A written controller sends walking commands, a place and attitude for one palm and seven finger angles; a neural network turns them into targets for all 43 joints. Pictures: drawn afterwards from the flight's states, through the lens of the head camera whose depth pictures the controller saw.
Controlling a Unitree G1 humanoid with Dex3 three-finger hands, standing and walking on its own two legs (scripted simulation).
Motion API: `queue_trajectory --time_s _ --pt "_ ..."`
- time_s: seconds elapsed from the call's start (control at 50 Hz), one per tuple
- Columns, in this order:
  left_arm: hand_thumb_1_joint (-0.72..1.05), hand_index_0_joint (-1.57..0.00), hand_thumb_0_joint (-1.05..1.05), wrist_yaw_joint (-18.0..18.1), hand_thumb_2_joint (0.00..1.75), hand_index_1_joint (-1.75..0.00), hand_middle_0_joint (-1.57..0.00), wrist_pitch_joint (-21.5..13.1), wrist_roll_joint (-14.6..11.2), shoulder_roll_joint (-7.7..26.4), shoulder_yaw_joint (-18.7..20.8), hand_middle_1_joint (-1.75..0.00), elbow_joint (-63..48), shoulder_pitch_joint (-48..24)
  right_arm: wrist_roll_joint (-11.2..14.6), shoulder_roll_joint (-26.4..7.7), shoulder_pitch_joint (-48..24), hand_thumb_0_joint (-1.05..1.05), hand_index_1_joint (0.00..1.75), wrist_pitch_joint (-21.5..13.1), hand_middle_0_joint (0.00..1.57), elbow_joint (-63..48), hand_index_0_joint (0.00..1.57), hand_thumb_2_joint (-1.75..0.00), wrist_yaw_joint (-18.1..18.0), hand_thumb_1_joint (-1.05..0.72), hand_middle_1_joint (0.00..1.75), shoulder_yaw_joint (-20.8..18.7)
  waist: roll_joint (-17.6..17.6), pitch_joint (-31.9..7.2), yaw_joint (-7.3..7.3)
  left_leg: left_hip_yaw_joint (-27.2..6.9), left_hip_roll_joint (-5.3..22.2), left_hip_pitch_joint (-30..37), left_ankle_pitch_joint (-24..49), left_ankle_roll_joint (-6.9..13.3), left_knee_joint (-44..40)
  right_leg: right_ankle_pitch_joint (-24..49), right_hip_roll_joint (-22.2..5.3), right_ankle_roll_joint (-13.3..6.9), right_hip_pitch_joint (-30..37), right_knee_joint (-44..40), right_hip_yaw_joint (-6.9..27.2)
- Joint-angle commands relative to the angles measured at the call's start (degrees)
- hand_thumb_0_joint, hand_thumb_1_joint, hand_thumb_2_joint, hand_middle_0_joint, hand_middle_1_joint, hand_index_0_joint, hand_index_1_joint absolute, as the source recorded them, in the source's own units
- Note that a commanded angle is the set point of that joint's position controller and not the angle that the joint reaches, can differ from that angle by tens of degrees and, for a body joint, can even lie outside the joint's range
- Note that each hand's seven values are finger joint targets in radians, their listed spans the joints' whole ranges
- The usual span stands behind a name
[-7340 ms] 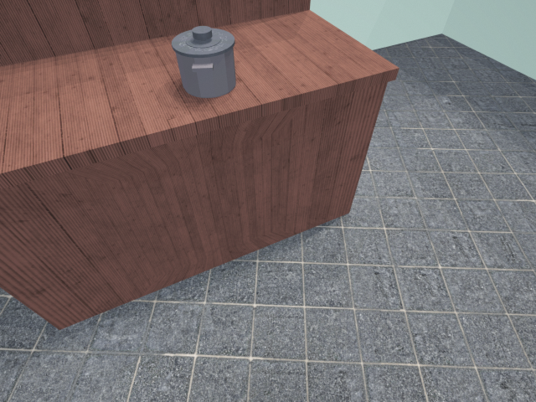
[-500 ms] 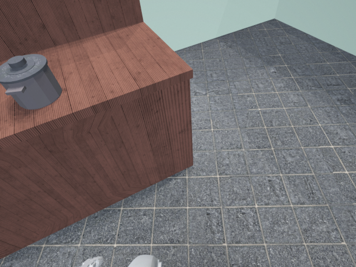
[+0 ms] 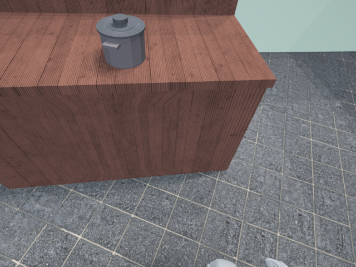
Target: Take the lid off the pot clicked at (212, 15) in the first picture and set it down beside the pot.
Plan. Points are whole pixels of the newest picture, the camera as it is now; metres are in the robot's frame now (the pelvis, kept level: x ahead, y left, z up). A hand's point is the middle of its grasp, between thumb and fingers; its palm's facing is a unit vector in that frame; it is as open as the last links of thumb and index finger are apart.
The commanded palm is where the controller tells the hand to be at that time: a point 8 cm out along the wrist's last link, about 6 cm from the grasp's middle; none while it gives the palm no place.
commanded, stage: turn to face it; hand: left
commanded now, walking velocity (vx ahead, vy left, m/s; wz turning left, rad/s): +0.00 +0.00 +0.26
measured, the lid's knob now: (120, 19) +0.82 +0.28 +0.13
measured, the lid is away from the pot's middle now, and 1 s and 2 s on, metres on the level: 0.00 0.00 0.00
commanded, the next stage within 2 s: take the last steps up to it in 0.16 s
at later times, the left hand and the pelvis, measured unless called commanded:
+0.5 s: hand out of the picture +0.01 +0.14 -0.14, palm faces +0.19 -0.95 -0.26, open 7.3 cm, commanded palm none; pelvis +0.01 -0.05 +0.01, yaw +8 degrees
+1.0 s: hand out of the picture +0.10 +0.22 -0.17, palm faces +0.20 -0.97 -0.16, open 7.4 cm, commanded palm none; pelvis +0.13 +0.04 +0.00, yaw +8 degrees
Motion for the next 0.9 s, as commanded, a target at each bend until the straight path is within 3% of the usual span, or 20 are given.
queue_trajectory --time_s 0.0,0.1,0.14,0.18,0.2,0.22,0.24,0.26,0.28,0.3,0.36,0.48,0.62,0.7,0.72,0.74,0.76,0.78,0.84,0.88 --pt "0.90 -0.20 0.00 0.35 0.90 -0.30 -0.20 -1.17 0.12 3.35 0.73 -0.30 -4.39 -0.97 -0.05 -11.09 2.99 0.00 0.30 -0.70 0.20 -2.32 0.20 -0.90 -0.80 -0.90 0.30 -3.17 9.48 -4.29 -2.79 -12.72 14.42 4.73 17.38 7.41 -9.16 -0.34 0.87 0.52 -1.18 -5.36 0.67" --pt "0.90 -0.20 0.00 0.55 0.90 -0.30 -0.20 -1.75 -0.05 1.83 0.29 -0.30 -5.06 -2.20 -0.50 -10.81 3.41 0.00 0.30 -0.35 0.20 -1.53 0.20 -0.90 -0.78 -0.90 0.30 -3.36 11.39 -3.74 -3.25 -16.80 14.53 1.35 12.14 7.76 -8.80 -2.07 3.07 -0.74 5.47 -16.74 0.16" --pt "0.90 -0.20 0.00 0.69 0.90 -0.30 -0.20 -2.31 -0.23 1.80 0.24 -0.30 -4.26 0.17 -0.34 -10.59 2.91 0.00 0.30 -0.48 0.20 -1.24 0.20 -0.90 -0.77 -0.90 0.30 -3.31 10.50 -5.08 -2.04 -17.01 13.96 0.34 15.61 7.12 -6.41 1.23 4.11 -1.22 10.17 -22.87 -0.01" --pt "0.90 -0.20 0.00 1.00 0.90 -0.30 -0.20 -3.28 -0.31 2.07 0.35 -0.30 -3.05 3.31 0.21 -9.08 2.39 0.00 0.30 -0.60 0.20 -0.87 0.20 -0.90 -0.69 -0.90 0.30 -3.01 7.05 -7.04 -0.28 -15.27 10.91 -3.40 13.96 4.01 -1.55 10.68 3.51 -1.36 19.48 -36.45 -0.05" --pt "0.90 -0.20 0.00 1.30 0.90 -0.30 -0.20 -4.04 0.11 4.40 0.72 -0.30 -2.79 4.38 0.68 -6.57 3.45 0.00 0.30 -0.80 0.20 -0.61 0.20 -0.90 -0.45 -0.90 0.30 -2.78 1.03 -8.17 -0.06 -11.96 7.22 -8.37 7.18 0.83 4.57 14.52 -2.38 -2.68 25.78 -42.23 6.17" --pt "0.90 -0.20 0.00 1.61 0.90 -0.30 -0.20 -4.57 0.72 9.00 1.61 -0.30 -2.51 5.33 0.97 -3.00 4.05 0.00 0.30 -0.89 0.20 -1.54 0.20 -0.90 -0.31 -0.90 0.30 -2.11 -13.22 -7.95 -0.22 -3.34 -0.83 -16.69 -10.24 -3.21 14.25 24.25 -15.09 -8.14 29.22 -44.20 19.36" --pt "0.90 -0.20 0.00 1.45 0.90 -0.30 -0.20 -4.42 0.58 10.43 1.61 -0.30 -3.23 6.10 0.62 -4.96 3.13 0.00 0.30 -0.14 0.20 -2.15 0.20 -0.90 -0.54 -0.90 0.30 -2.81 -10.56 -6.75 0.62 -4.24 -0.24 -14.74 -20.97 -3.60 23.97 29.66 -21.27 -13.86 21.63 -45.12 21.22" --pt "0.90 -0.20 0.00 1.66 0.90 -0.30 -0.20 -4.61 0.35 7.80 1.45 -0.30 -3.04 3.90 0.05 -5.41 3.31 0.00 0.30 0.55 0.20 -0.91 0.20 -0.90 -0.57 -0.90 0.30 -3.09 -8.21 -5.64 -0.34 -6.20 1.39 -15.55 -19.03 -3.34 30.25 24.68 -18.23 -15.09 19.79 -46.01 18.17" --pt "0.90 -0.20 0.00 1.56 0.90 -0.30 -0.20 -4.61 0.25 6.46 1.47 -0.30 -3.22 2.14 -0.26 -5.47 4.11 0.00 0.30 0.78 0.20 0.54 0.20 -0.90 -0.26 -0.90 0.30 -3.21 -8.97 -3.60 -0.87 -5.59 1.79 -17.40 -15.91 -3.50 34.81 16.24 -15.51 -14.36 18.83 -47.82 16.98" --pt "0.90 -0.20 0.00 1.30 0.90 -0.30 -0.20 -4.72 0.10 5.18 1.11 -0.30 -3.37 1.27 -0.41 -5.62 5.16 0.00 0.30 0.72 0.20 1.78 0.20 -0.90 0.20 -0.90 0.30 -3.35 -5.78 -2.51 -1.43 -4.46 2.39 -18.54 -11.81 -3.71 37.76 8.94 -13.01 -13.43 19.29 -48.83 14.81" --pt "0.90 -0.20 0.00 0.71 0.90 -0.30 -0.20 -5.98 0.22 3.57 0.88 -0.30 -2.40 2.62 -0.89 -4.61 6.36 0.00 0.30 0.17 0.20 3.21 0.20 -0.90 1.37 -0.90 0.30 -3.56 -4.69 -0.99 -1.48 -2.37 4.03 -20.33 -4.62 -4.09 39.14 -0.64 -10.44 -10.84 19.25 -51.60 10.07" --pt "0.90 -0.20 0.00 0.46 0.90 -0.30 -0.20 -7.25 0.74 2.53 0.75 -0.30 1.61 9.36 -0.88 -3.22 3.02 0.00 0.30 -0.76 0.20 3.27 0.20 -0.90 1.64 -0.90 0.30 -3.23 -4.35 1.24 0.49 -0.12 6.67 -22.39 -2.35 -4.71 29.96 -4.32 -11.39 -12.00 22.75 -54.64 10.42" --pt "0.90 -0.20 0.00 -0.08 0.90 -0.30 -0.20 -7.37 1.10 3.13 0.85 -0.30 6.12 12.72 -0.39 -1.30 -0.43 0.00 0.30 -2.67 0.20 2.83 0.20 -0.90 1.74 -0.90 0.30 -1.99 -6.30 0.36 1.55 3.80 5.76 -15.70 -5.92 -3.47 13.55 4.28 -11.46 -13.55 24.11 -52.31 7.32" --pt "0.90 -0.20 0.00 -0.32 0.90 -0.30 -0.20 -6.78 0.59 2.66 0.94 -0.30 7.29 10.65 -0.31 -1.01 5.54 0.00 0.30 -3.94 0.20 5.21 0.20 -0.90 1.21 -0.90 0.30 -1.66 -5.61 -0.05 -1.96 7.65 2.92 1.12 -0.65 -2.51 1.17 2.11 -7.89 -11.45 14.35 -46.61 2.76" --pt "0.90 -0.20 0.00 -0.41 0.90 -0.30 -0.20 -6.62 0.32 1.47 0.63 -0.30 7.37 10.19 -0.27 -2.45 9.23 0.00 0.30 -4.50 0.20 6.72 0.20 -0.90 0.77 -0.90 0.30 -1.87 -1.50 -1.04 -3.57 7.06 3.16 8.64 -0.91 -2.40 -2.03 2.32 -5.71 -10.21 10.18 -41.48 0.74" --pt "0.90 -0.20 0.00 -0.68 0.90 -0.30 -0.20 -6.40 0.32 -1.18 0.09 -0.30 6.75 10.38 -0.44 -6.69 15.06 0.00 0.30 -4.79 0.20 8.09 0.20 -0.90 0.06 -0.90 0.30 -3.11 9.47 -3.13 -6.44 -3.27 10.05 17.99 -8.26 -0.22 -5.14 -0.72 -1.99 -8.26 0.99 -29.62 -1.84" --pt "0.90 -0.20 0.00 -0.99 0.90 -0.30 -0.20 -6.38 0.10 -3.73 -0.48 -0.30 4.94 8.98 -0.98 -11.99 21.47 0.00 0.30 -4.83 0.20 9.13 0.20 -0.90 -0.46 -0.90 0.30 -4.43 22.32 -4.79 -8.61 -21.92 23.49 21.89 -15.09 4.85 -14.32 -8.92 3.71 -5.54 -8.55 -12.72 -7.66" --pt "0.90 -0.20 0.00 -0.81 0.90 -0.30 -0.20 -6.45 0.62 -2.22 -0.28 -0.30 3.08 5.28 -0.69 -12.75 22.97 0.00 0.30 -4.23 0.20 9.25 0.20 -0.90 -0.85 -0.90 0.30 -4.40 15.46 -2.17 -8.83 -25.84 26.60 18.89 -16.14 8.14 -16.95 -9.94 2.93 -6.25 -12.55 -3.61 -2.22" --pt "0.90 -0.20 0.00 -1.61 0.90 -0.30 -0.20 -6.13 0.73 -2.13 0.24 -0.30 5.17 5.10 -0.21 -4.83 13.60 0.00 0.30 -5.34 0.20 7.64 0.20 -0.90 -1.44 -0.90 0.30 -1.94 9.79 1.95 -4.01 -13.41 20.52 8.10 -4.69 6.80 -17.60 1.76 -1.39 -6.13 -10.00 2.86 1.50" --pt "0.90 -0.20 0.00 -1.91 0.90 -0.30 -0.20 -5.75 0.77 -3.37 0.08 -0.30 6.05 6.69 -0.06 -3.26 13.07 0.00 0.30 -6.36 0.20 7.60 0.20 -0.90 -1.55 -0.90 0.30 -1.47 8.19 1.56 -2.51 -6.73 17.73 8.20 9.47 5.97 -17.32 6.67 -0.94 -4.98 -8.32 2.47 0.86"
